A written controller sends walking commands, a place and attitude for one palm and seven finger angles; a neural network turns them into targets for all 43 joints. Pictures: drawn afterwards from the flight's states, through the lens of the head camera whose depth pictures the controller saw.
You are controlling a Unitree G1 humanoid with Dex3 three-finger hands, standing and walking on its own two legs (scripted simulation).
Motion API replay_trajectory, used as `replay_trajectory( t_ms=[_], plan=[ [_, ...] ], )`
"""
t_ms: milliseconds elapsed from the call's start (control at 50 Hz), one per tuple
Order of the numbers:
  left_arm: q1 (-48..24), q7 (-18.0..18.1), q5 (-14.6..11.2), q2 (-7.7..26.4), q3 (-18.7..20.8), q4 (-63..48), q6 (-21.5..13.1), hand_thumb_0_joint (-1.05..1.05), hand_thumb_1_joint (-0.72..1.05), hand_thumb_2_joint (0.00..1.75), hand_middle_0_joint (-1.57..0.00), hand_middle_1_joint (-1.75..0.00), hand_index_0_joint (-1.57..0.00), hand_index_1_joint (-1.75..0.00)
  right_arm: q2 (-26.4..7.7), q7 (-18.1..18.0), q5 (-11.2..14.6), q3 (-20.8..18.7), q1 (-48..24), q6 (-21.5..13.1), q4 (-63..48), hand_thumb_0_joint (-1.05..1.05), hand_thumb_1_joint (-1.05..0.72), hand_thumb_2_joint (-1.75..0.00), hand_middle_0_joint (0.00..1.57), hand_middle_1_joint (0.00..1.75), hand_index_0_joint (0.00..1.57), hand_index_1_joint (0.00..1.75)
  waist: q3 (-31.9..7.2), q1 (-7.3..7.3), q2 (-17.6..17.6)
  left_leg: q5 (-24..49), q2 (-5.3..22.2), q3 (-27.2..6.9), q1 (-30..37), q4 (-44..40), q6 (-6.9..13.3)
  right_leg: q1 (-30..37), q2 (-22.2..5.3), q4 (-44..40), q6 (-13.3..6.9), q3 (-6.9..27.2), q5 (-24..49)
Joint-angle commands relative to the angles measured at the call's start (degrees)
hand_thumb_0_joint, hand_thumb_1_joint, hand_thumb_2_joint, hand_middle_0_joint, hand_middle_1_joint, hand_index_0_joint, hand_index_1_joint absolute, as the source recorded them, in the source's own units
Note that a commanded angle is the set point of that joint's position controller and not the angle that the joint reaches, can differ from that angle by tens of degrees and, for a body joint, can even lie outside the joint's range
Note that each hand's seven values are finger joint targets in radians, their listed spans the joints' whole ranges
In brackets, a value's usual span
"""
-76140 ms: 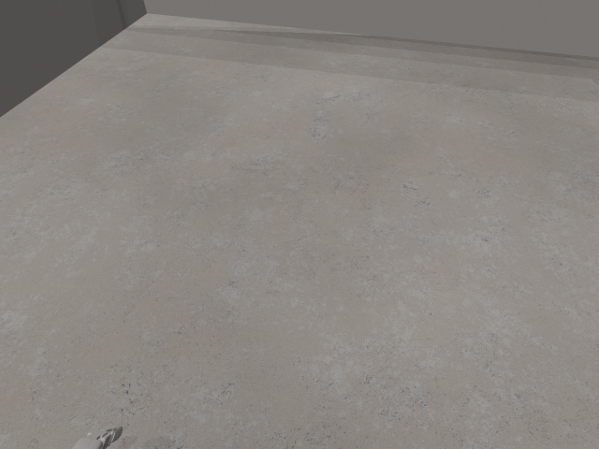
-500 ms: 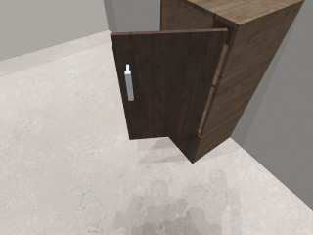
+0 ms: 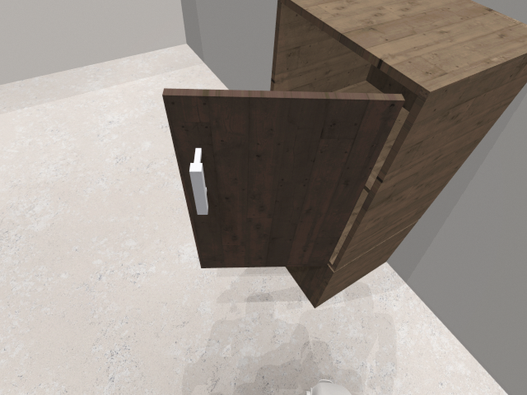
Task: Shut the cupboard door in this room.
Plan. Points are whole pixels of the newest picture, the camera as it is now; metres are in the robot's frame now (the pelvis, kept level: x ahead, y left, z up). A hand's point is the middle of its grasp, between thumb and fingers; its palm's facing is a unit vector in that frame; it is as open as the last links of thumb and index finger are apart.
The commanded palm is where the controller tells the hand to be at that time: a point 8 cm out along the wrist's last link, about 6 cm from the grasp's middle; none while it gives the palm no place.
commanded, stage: come to a stop and stand still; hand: left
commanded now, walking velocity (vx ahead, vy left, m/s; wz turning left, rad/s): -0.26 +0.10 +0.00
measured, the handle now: (200, 182) +0.47 +0.15 +0.01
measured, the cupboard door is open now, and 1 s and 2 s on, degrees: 61 61 61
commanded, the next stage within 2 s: look again from close up in 1.64 s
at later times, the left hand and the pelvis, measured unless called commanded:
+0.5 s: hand out of the picture +0.08 +0.21 -0.19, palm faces +0.06 -0.97 -0.25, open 7.3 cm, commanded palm none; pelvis +0.00 +0.01 -0.02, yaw +1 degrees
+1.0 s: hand out of the picture +0.00 +0.24 -0.17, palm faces -0.01 -0.98 -0.22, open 7.3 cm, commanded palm none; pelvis -0.03 +0.06 -0.01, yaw -2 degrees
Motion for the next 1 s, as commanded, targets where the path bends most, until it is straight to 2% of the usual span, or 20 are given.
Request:
replay_trajectory(
  t_ms=[0, 40, 60, 80, 100, 140, 180, 300, 380, 400, 440, 460, 500, 560, 640, 700, 720, 760, 860, 980],
  plan=[
    [5.43, 0.49, -0.1, 1.92, 0.19, -1.17, -0.27, 0.0, 0.9, 0.9, -0.2, -0.3, -0.2, -0.3, -9.53, -0.51, 0.37, -2.6, -0.59, 0.31, -2.37, 0.0, -0.9, -0.9, 0.2, 0.3, 0.2, 0.3, -4.08, 1.21, 9.07, 22.29, 8.43, -2.39, -3.14, 0.04, 4.45, 12.83, 3.13, -14.86, 0.68, -5.38, 8.28],
    [6.97, 1.16, 0.31, 7.61, 1.02, -1.28, -1.32, 0.0, 0.9, 0.9, -0.2, -0.3, -0.2, -0.3, -6.77, -0.02, 0.96, -2.54, 0.94, 0.79, -2.1, 0.0, -0.9, -0.9, 0.2, 0.3, 0.2, 0.3, -4.7, 1.9, 0.23, 6.04, 2.37, -0.87, -8.57, 7.0, 0.03, 18.74, -2.95, -20.36, -1.54, 5.06, 27.69],
    [6.16, 1.53, 0.58, 10.91, 1.45, -1.77, -1.7, 0.0, 0.9, 0.9, -0.2, -0.3, -0.2, -0.3, -4.55, 0.41, 1.41, -2.38, 3.67, 1.28, -2.38, 0.0, -0.9, -0.9, 0.2, 0.3, 0.2, 0.3, -6.12, 1.06, -7.81, -8.62, -2.58, 0.92, -11.02, 12.99, -1.69, 19.66, -11.72, -22.35, -6.26, 12.91, 38.9],
    [6.01, 1.5, 0.45, 12.92, 1.5, -2.14, -1.68, 0.0, 0.9, 0.9, -0.2, -0.3, -0.2, -0.3, -4.18, 0.34, 1.61, -2.56, 5.31, 2.27, -2.13, 0.0, -0.9, -0.9, 0.2, 0.3, 0.2, 0.3, -8.53, 0.81, -9.18, -19.83, -3.57, -0.43, -7.66, 21.96, -1.79, 17.2, -17.85, -26.17, -10.69, 14.2, 40.04],
    [4.11, 1.78, 0.51, 12.88, 1.44, -2.89, -1.41, 0.0, 0.9, 0.9, -0.2, -0.3, -0.2, -0.3, -3.44, 0.31, 1.58, -2.61, 4.47, 2.83, -2.26, 0.0, -0.9, -0.9, 0.2, 0.3, 0.2, 0.3, -7.03, 0.69, -5.98, -21.82, -3.51, -3.31, -7.34, 27.54, -1.37, 13.62, -18.34, -26.62, -12.47, 14.72, 37.22],
    [2.45, 2.71, 0.46, 11.7, 2.14, -2.57, -1.19, 0.0, 0.9, 0.9, -0.2, -0.3, -0.2, -0.3, -4.54, -0.25, 1.37, -2.72, 3.09, 3.3, -2.4, 0.0, -0.9, -0.9, 0.2, 0.3, 0.2, 0.3, -8.55, 1.45, -15.81, -21.98, -3.07, -6.52, -14.24, 35.5, -1.89, 19.53, -17.92, -23.86, -13.97, 15.48, 48.63],
    [1.5, 3.09, 0.29, 11.05, 2.21, -3.65, -1.0, 0.0, 0.9, 0.9, -0.2, -0.3, -0.2, -0.3, -6.84, 0.03, 1.46, -2.97, 0.94, 3.15, -2.86, 0.0, -0.9, -0.9, 0.2, 0.3, 0.2, 0.3, -10.25, 2.2, -13.76, -18.58, -3.54, -8.66, -17.57, 40.64, -2.7, 22.46, -17.06, -22.39, -13.57, 13.06, 51.42],
    [-1.69, 3.51, 0.83, 11.59, 2.72, -6.44, -0.5, 0.0, 0.9, 0.9, -0.2, -0.3, -0.2, -0.3, -5.75, 1.35, 1.04, -2.67, -2.19, 3.91, -5.23, 0.0, -0.9, -0.9, 0.2, 0.3, 0.2, 0.3, -11.17, 1.94, -11.37, -13.73, -4.19, -7.82, -14.16, 31.43, -3.57, 18.16, -15.48, -24.77, -11.95, 9.84, 35.13],
    [-4.11, 2.82, 1.0, 11.89, 2.78, -7.43, 0.1, 0.0, 0.9, 0.9, -0.2, -0.3, -0.2, -0.3, -5.25, 1.37, 1.19, -2.32, 2.67, 2.71, -4.02, 0.0, -0.9, -0.9, 0.2, 0.3, 0.2, 0.3, -10.6, -0.71, -10.78, -5.01, -4.98, -4.32, -2.73, 8.67, -2.91, 11.91, -12.18, -22.88, -8.19, 8.57, 18.51],
    [-3.97, 5.42, -0.19, 12.91, 1.38, -8.14, -0.41, 0.0, 0.9, 0.9, -0.2, -0.3, -0.2, -0.3, -9.68, 1.23, 1.97, -3.57, 5.34, 1.14, -7.88, 0.0, -0.9, -0.9, 0.2, 0.3, 0.2, 0.3, -21.3, -5.12, 4.05, -2.24, -3.1, -0.71, -0.82, 0.16, -3.5, 22.62, -10.27, -13.25, -5.82, 7.04, 30.27],
    [-1.89, 3.9, -0.53, 6.1, -0.61, -10.27, 1.47, 0.0, 0.9, 0.9, -0.2, -0.3, -0.2, -0.3, -12.87, 1.13, -0.08, -3.5, -1.01, 0.67, -12.25, 0.0, -0.9, -0.9, 0.2, 0.3, 0.2, 0.3, -12.47, -0.78, 30.11, 16.0, 7.53, -17.07, 0.76, -7.27, 1.2, 0.45, 2.65, 2.58, -1.33, -3.39, -14.46],
    [-1.43, 3.58, -0.4, 5.98, -0.35, -10.37, 2.39, 0.0, 0.9, 0.9, -0.2, -0.3, -0.2, -0.3, -14.67, 0.74, -0.55, -3.63, -3.15, 1.88, -13.99, 0.0, -0.9, -0.9, 0.2, 0.3, 0.2, 0.3, -8.51, -0.57, 26.01, 17.73, 10.91, -16.54, -5.69, -4.92, 6.07, -1.43, 3.69, 8.25, -1.7, -0.25, -15.73],
    [-3.45, 2.96, 0.36, 6.32, 0.11, -9.34, 3.25, 0.0, 0.9, 0.9, -0.2, -0.3, -0.2, -0.3, -10.74, 0.38, -0.57, -2.65, -5.3, 1.99, -15.04, 0.0, -0.9, -0.9, 0.2, 0.3, 0.2, 0.3, 0.41, -0.26, 16.51, 7.7, 7.51, -14.06, -16.18, -7.2, 5.84, -0.59, 4.32, 14.77, -2.09, 3.26, -10.32],
    [0.17, 2.08, -0.12, 5.28, -0.25, -9.51, 2.02, 0.0, 0.9, 0.9, -0.2, -0.3, -0.2, -0.3, -9.92, 1.01, -0.74, -1.87, -7.35, 1.58, -16.47, 0.0, -0.9, -0.9, 0.2, 0.3, 0.2, 0.3, 5.33, 1.93, 6.24, 0.01, 7.3, -13.63, -19.42, -8.35, 8.24, 2.79, 3.81, 8.91, -1.91, 0.25, -8.45],
    [5.13, 1.97, 0.18, 4.68, -0.35, -9.39, 0.4, 0.0, 0.9, 0.9, -0.2, -0.3, -0.2, -0.3, -9.95, 0.57, -0.24, -1.95, -2.79, 0.99, -15.26, 0.0, -0.9, -0.9, 0.2, 0.3, 0.2, 0.3, 1.11, 2.02, 1.85, -7.66, 6.88, -15.38, -13.31, -5.09, 7.62, 9.96, 3.53, -13.77, -2.86, 0.59, -3.4],
    [3.74, 2.16, 0.42, 8.78, -0.83, -10.23, -1.67, 0.0, 0.9, 0.9, -0.2, -0.3, -0.2, -0.3, -6.6, 0.67, 0.96, -1.08, 1.11, 1.04, -14.15, 0.0, -0.9, -0.9, 0.2, 0.3, 0.2, 0.3, -2.62, -2.09, -7.29, -7.65, -3.5, -7.35, -6.48, 5.44, 1.89, 4.48, -9.34, -28.48, -10.51, 21.44, -6.35],
    [1.83, 1.96, 0.24, 8.96, -0.86, -10.46, -1.92, 0.0, 0.9, 0.9, -0.2, -0.3, -0.2, -0.3, -6.1, 1.01, 0.74, -1.09, 1.93, 1.07, -12.92, 0.0, -0.9, -0.9, 0.2, 0.3, 0.2, 0.3, -3.92, -3.31, -3.85, -3.89, -4.8, -7.31, 0.03, 5.0, 1.51, 1.67, -8.62, -28.53, -11.41, 20.22, -4.99],
    [0.31, 2.36, -0.09, 7.82, -1.08, -10.16, -2.93, 0.0, 0.9, 0.9, -0.2, -0.3, -0.2, -0.3, -6.15, 0.8, 0.84, -0.8, 3.74, 0.84, -10.83, 0.0, -0.9, -0.9, 0.2, 0.3, 0.2, 0.3, -7.01, -3.5, -11.99, -1.93, -3.13, -7.43, 0.92, 2.98, 1.85, 4.75, -5.71, -26.81, -9.62, 15.68, 0.48],
    [3.39, 2.39, -0.55, 5.17, -1.71, -7.53, -1.64, 0.0, 0.9, 0.9, -0.2, -0.3, -0.2, -0.3, -7.3, 0.44, 0.57, -0.22, 1.47, -0.96, -7.87, 0.0, -0.9, -0.9, 0.2, 0.3, 0.2, 0.3, -4.37, -0.36, 4.18, 2.02, 3.16, -13.37, -1.75, -9.55, 3.57, 9.99, 0.76, -21.37, -5.06, 6.26, 1.28],
    [5.08, 2.34, -0.24, 4.08, -2.04, -4.07, -0.8, 0.0, 0.9, 0.9, -0.2, -0.3, -0.2, -0.3, -7.4, -0.14, 0.57, 0.27, 2.32, -0.99, -4.73, 0.0, -0.9, -0.9, 0.2, 0.3, 0.2, 0.3, -0.66, 0.68, 3.69, -5.23, 4.28, -15.72, -4.98, -14.85, 3.07, 11.26, 1.12, -20.81, -4.83, 4.6, 0.18]
  ],
)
